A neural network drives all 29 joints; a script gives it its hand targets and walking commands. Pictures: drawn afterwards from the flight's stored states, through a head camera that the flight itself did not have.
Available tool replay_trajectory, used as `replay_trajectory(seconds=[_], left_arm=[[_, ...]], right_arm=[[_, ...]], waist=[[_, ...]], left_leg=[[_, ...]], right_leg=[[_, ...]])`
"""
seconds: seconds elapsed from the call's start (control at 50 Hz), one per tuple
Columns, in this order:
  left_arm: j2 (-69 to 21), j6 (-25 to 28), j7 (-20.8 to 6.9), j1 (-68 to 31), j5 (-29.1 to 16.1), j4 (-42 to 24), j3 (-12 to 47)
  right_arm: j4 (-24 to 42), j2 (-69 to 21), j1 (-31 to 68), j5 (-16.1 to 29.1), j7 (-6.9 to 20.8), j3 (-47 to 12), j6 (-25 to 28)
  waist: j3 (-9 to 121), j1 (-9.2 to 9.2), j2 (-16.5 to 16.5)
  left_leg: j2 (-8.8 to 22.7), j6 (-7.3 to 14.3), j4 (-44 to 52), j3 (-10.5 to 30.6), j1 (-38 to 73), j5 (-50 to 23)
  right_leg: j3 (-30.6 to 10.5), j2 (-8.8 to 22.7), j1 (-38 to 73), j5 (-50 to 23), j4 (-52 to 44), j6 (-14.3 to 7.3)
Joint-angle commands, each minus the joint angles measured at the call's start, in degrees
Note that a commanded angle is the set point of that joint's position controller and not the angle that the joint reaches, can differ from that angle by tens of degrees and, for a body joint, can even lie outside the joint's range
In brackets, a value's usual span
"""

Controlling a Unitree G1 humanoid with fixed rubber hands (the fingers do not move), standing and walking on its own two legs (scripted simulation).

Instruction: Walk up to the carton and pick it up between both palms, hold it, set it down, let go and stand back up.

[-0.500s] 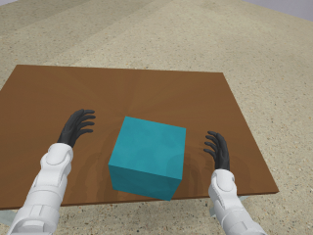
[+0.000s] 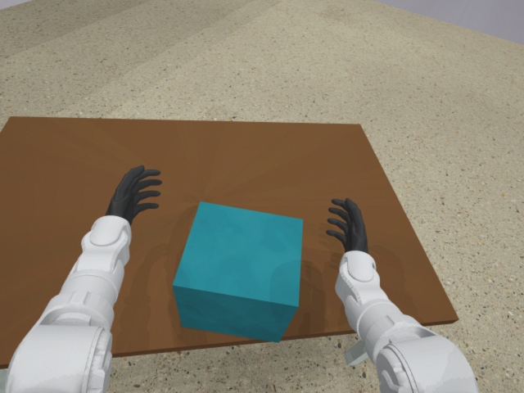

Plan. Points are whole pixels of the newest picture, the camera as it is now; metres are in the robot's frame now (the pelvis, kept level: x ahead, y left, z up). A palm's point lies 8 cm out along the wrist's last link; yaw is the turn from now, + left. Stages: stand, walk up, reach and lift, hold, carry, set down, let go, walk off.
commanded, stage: reach and lift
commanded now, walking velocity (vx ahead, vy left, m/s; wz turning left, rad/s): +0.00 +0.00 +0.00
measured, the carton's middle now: (240, 274) +0.36 +0.00 -0.11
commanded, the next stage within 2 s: none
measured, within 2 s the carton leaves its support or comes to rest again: neither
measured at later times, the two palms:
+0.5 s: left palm (150, 248) +0.39 +0.17 -0.06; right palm (344, 280) +0.31 -0.18 -0.05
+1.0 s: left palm (168, 245) +0.40 +0.14 -0.06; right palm (338, 274) +0.32 -0.17 -0.06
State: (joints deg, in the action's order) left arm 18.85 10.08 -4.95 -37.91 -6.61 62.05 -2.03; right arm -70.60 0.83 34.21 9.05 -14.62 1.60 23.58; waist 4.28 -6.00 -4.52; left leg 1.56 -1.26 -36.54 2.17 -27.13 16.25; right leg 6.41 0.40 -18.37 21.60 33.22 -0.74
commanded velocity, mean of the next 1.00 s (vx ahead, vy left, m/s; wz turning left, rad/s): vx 0.00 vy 0.00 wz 0.00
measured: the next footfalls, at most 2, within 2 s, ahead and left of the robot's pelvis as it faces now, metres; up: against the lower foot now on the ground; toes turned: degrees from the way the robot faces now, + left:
none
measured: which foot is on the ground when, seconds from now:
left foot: down 0.00-1.00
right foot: down 0.00-1.00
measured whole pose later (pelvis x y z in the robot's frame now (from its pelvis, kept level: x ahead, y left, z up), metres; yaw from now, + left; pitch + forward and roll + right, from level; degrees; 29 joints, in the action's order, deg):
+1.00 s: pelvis -0.02 +0.02 -0.03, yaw -4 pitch +29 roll -5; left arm 10.1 30.6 0.2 -44.2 1.1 75.2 -3.6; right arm -84.9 0.8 41.5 9.6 -11.8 5.6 42.4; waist 13.7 -6.1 0.1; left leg 3.4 -0.4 -46.9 2.6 -59.8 15.9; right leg 6.4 -1.2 -50.3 19.9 41.7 -0.3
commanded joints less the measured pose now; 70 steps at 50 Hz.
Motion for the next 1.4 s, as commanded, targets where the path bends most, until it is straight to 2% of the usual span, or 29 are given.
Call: replay_trajectory(seconds=[0.0,0.04,0.12,0.14,0.16,0.22,0.24,0.28,0.34,0.36,0.38,0.42,0.48,0.58,0.6,0.62,0.68,0.74,0.8,0.82,0.88,0.94,0.96,0.98,1.02,1.04,1.22,1.34,1.38], left_arm=[[2.4,6.6,2.2,-21.6,3.3,-0.3,0.2],[2.5,8.3,1.7,-20.2,4.0,3.9,-1.6],[1.0,11.2,0.7,-20.7,4.6,12.4,-0.9],[0.9,12.5,1.3,-22.1,3.8,7.7,-0.8],[1.7,13.8,1.7,-23.8,4.2,7.6,-2.2],[1.7,16.9,2.1,-25.5,4.0,6.6,-2.0],[1.7,17.5,1.9,-23.7,3.3,9.1,-1.6],[-0.2,18.3,2.2,-24.8,5.0,10.0,-1.3],[-2.2,19.3,2.3,-20.9,6.3,12.5,-2.4],[-1.6,19.7,2.2,-21.1,6.5,13.8,-2.3],[-1.3,20.2,2.1,-21.6,6.1,11.9,-2.6],[-1.4,21.0,2.7,-21.6,7.6,9.2,-3.3],[-0.1,22.6,3.7,-23.2,7.9,6.0,-5.1],[-4.0,22.6,4.7,-22.2,8.6,3.9,-3.1],[-3.4,22.7,4.9,-24.3,8.4,3.3,-3.3],[-4.4,23.1,4.9,-22.6,7.9,3.0,-2.7],[-5.4,23.1,5.0,-25.2,8.1,3.7,-3.1],[-8.1,23.2,5.0,-23.5,9.1,2.9,-2.6],[-8.9,23.7,4.8,-24.3,9.8,8.1,-4.5],[-9.0,23.5,5.1,-25.4,10.5,8.5,-4.4],[-10.3,22.3,5.1,-25.6,13.0,9.1,-6.4],[-11.6,22.7,6.0,-26.7,14.7,7.2,-7.1],[-12.2,22.8,5.8,-25.7,14.6,8.2,-7.6],[-13.1,22.3,5.3,-25.0,15.4,8.3,-7.9],[-14.8,22.5,4.7,-25.0,16.6,6.9,-7.8],[-13.7,22.9,5.0,-26.2,17.7,7.1,-9.9],[-17.8,22.3,5.0,-24.5,23.1,7.5,-12.4],[-29.2,22.8,2.7,-23.8,26.7,8.4,-10.5],[-30.3,23.2,2.7,-23.7,28.6,9.1,-10.9]], right_arm=[[0.3,8.7,17.8,5.9,0.9,2.4,6.1],[-1.8,7.7,16.2,6.0,1.2,1.0,8.4],[-8.0,7.3,17.9,5.2,1.2,1.1,10.5],[-5.9,7.8,18.3,5.2,1.6,2.0,11.1],[-5.3,7.1,19.6,6.0,1.9,0.5,11.5],[-4.9,7.2,21.6,4.8,2.1,2.1,14.0],[-5.6,7.3,19.4,3.8,2.1,3.0,14.4],[-9.3,7.1,19.7,2.3,1.9,4.9,15.8],[-10.7,7.3,18.5,2.7,2.6,4.4,17.7],[-13.1,6.9,16.5,2.7,2.5,5.1,18.1],[-8.9,8.2,18.1,3.1,2.2,4.9,18.9],[-9.5,8.6,18.7,1.7,2.1,7.2,20.8],[-7.8,8.3,21.2,1.6,2.7,7.2,21.3],[-12.7,7.7,18.1,1.8,3.4,8.9,20.7],[-10.7,8.2,20.5,3.1,3.5,8.5,20.7],[-10.1,7.6,18.9,2.5,3.5,8.6,21.0],[-7.8,7.0,22.7,1.5,3.5,9.3,20.8],[-9.0,4.2,20.8,0.6,3.9,9.3,21.1],[-9.9,2.1,21.9,0.1,4.1,8.9,20.3],[-11.9,2.2,23.2,-0.4,4.1,10.0,20.1],[-11.0,-0.2,23.3,-2.1,3.2,10.2,20.2],[-11.0,-1.0,24.0,-3.8,3.5,12.4,20.4],[-11.0,-1.9,22.4,-4.6,3.3,12.1,20.5],[-9.3,-3.0,24.3,-5.3,3.4,12.0,20.6],[-9.4,-4.0,23.5,-6.7,3.1,13.0,21.2],[-8.9,-5.1,24.3,-7.5,3.4,13.3,21.0],[-9.4,-7.9,23.4,-17.3,2.1,21.4,22.9],[-10.1,-21.8,24.7,-22.0,5.4,18.7,23.2],[-9.1,-21.7,25.4,-25.0,5.3,21.3,24.2]], waist=[[27.3,-1.6,16.9],[26.6,-0.79,16.4],[23.8,-0.47,13.9],[26.9,-0.93,15.2],[28.3,0.69,14.4],[35.3,0.62,15.3],[36.4,0.06,13.9],[37.8,-1.34,17.2],[38.6,0.66,16.2],[39.8,-0.22,16.9],[41.8,0.83,15.0],[43.9,-0.01,17.3],[47.2,2.33,17.3],[45.8,-0.17,21.7],[47.9,1.13,23.1],[48.0,0.03,22.7],[49.6,0.64,20.0],[47.8,0.06,21.5],[41.7,1.39,17.3],[40.5,0.26,18.5],[41.0,1.68,16.1],[42.2,1.82,18.1],[41.9,1.28,15.8],[40.0,2.55,16.1],[42.3,1.51,16.1],[43.1,3.12,16.0],[41.6,0.8,15.7],[41.7,2.49,15.9],[40.1,0.96,14.9]], left_leg=[[0.1,-3.6,-3.8,0.0,22.5,-35.2],[-0.5,-3.6,-5.8,-0.5,20.1,-37.9],[-0.2,-2.5,-6.9,-0.2,13.3,-29.5],[-0.1,-3.0,-7.3,-0.5,14.0,-30.7],[-0.2,-2.7,-7.4,-0.4,13.0,-29.6],[-0.1,-2.9,-9.8,-0.8,11.9,-30.7],[-0.4,-2.9,-10.5,-0.2,12.0,-31.3],[0.1,-3.9,-11.7,-0.1,12.6,-31.6],[0.2,-3.6,-13.4,-0.4,10.7,-31.0],[-0.2,-3.6,-14.0,-0.4,10.2,-30.4],[-0.3,-3.3,-14.3,-0.4,10.0,-29.8],[-0.4,-4.1,-15.4,-0.3,10.0,-31.3],[-0.5,-4.1,-16.5,-0.4,8.6,-31.3],[-0.7,-4.9,-15.8,0.5,10.8,-29.6],[-0.6,-5.1,-16.7,0.1,10.5,-30.4],[-0.6,-5.3,-16.0,0.4,11.6,-30.4],[-0.6,-4.9,-16.4,0.4,9.6,-29.1],[0.0,-5.3,-16.4,1.1,11.4,-31.9],[-0.2,-3.8,-15.5,0.3,7.6,-25.5],[-0.4,-4.1,-15.3,0.3,6.6,-23.2],[-0.6,-2.9,-14.9,-0.1,5.8,-21.8],[-0.7,-3.2,-14.6,-0.4,5.9,-21.7],[-0.6,-2.6,-14.9,-0.6,5.1,-21.9],[-0.3,-2.4,-15.4,-1.0,5.2,-22.4],[-0.7,-2.2,-15.1,-1.2,5.7,-23.3],[-0.6,-2.2,-15.3,-1.6,5.2,-23.7],[-0.5,-2.6,-14.8,-2.0,5.4,-25.8],[-0.6,-2.9,-14.6,-2.9,8.1,-29.3],[-0.5,-2.9,-14.7,-2.3,6.0,-29.8]], right_leg=[[-2.6,-3.1,-16.7,-28.8,-6.1,1.9],[-2.9,-2.9,-16.8,-32.9,-4.2,2.6],[-3.5,-2.7,-20.6,-25.9,-2.9,1.9],[-3.0,-2.8,-20.4,-26.4,-2.4,1.8],[-3.7,-2.5,-21.4,-24.9,-2.3,2.0],[-3.1,-2.3,-24.1,-26.8,-0.3,1.9],[-3.0,-2.5,-25.1,-27.4,0.5,1.6],[-2.3,-2.8,-28.9,-26.7,1.1,1.3],[-2.7,-2.5,-30.6,-26.7,2.2,1.5],[-2.8,-2.7,-31.9,-25.9,2.2,1.2],[-3.1,-2.7,-30.4,-26.9,2.7,1.6],[-2.1,-3.1,-33.1,-27.0,3.6,1.4],[-2.7,-3.1,-32.1,-27.0,4.9,1.5],[-2.1,-3.3,-36.5,-22.8,4.4,0.5],[-2.0,-3.4,-37.5,-22.7,4.5,-0.1],[-1.9,-3.5,-37.0,-22.2,3.9,0.2],[-1.9,-3.7,-38.3,-22.8,4.5,0.5],[-1.3,-4.1,-40.0,-23.2,4.4,0.0],[-1.9,-3.8,-38.0,-19.5,4.5,1.0],[-1.6,-3.7,-38.8,-17.3,4.9,0.5],[-2.5,-3.4,-37.5,-17.4,4.0,0.9],[-2.3,-3.5,-38.3,-16.4,3.6,0.6],[-2.6,-3.6,-37.3,-17.8,3.9,1.1],[-2.7,-3.3,-36.9,-18.0,4.1,1.4],[-2.4,-3.7,-36.5,-18.9,3.4,1.6],[-2.6,-3.6,-36.2,-18.4,3.7,1.5],[-1.5,-4.5,-33.9,-21.4,3.0,1.4],[-0.6,-4.2,-31.9,-22.2,2.4,1.1],[-0.6,-4.4,-31.8,-23.7,2.9,1.0]])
